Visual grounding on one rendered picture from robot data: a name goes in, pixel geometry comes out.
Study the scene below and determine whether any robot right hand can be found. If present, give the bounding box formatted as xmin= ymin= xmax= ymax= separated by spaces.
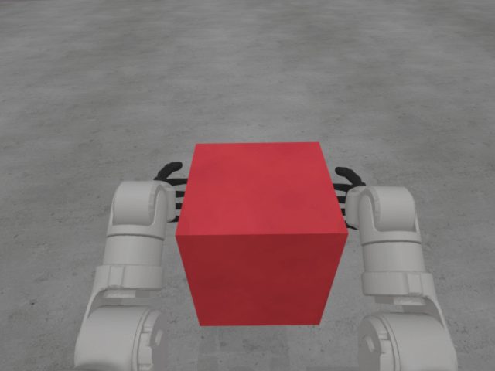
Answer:
xmin=333 ymin=167 xmax=366 ymax=230

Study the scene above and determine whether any robot left upper arm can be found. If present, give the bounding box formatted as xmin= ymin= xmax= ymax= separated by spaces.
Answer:
xmin=52 ymin=305 xmax=169 ymax=371

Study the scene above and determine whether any left robot forearm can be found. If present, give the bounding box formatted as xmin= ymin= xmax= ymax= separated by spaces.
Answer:
xmin=74 ymin=180 xmax=176 ymax=364

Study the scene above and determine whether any carton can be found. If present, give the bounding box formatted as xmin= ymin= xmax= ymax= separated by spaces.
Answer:
xmin=175 ymin=142 xmax=349 ymax=326

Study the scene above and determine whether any robot right upper arm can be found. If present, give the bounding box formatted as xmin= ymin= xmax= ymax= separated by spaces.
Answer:
xmin=357 ymin=311 xmax=457 ymax=371

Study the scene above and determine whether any robot left hand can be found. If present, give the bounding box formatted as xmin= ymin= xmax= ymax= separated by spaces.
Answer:
xmin=154 ymin=162 xmax=188 ymax=223

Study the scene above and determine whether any right robot forearm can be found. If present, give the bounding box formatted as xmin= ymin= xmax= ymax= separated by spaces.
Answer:
xmin=345 ymin=185 xmax=458 ymax=371

